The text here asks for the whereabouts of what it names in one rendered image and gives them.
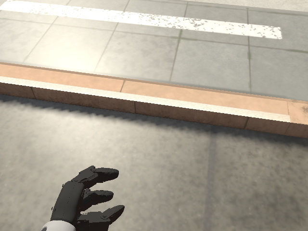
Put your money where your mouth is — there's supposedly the robot left forearm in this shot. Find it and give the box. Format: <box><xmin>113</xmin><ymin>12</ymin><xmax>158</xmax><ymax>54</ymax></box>
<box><xmin>40</xmin><ymin>220</ymin><xmax>76</xmax><ymax>231</ymax></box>

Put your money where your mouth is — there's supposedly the left robot hand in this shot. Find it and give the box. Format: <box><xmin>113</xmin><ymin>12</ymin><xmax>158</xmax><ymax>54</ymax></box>
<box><xmin>50</xmin><ymin>166</ymin><xmax>125</xmax><ymax>231</ymax></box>

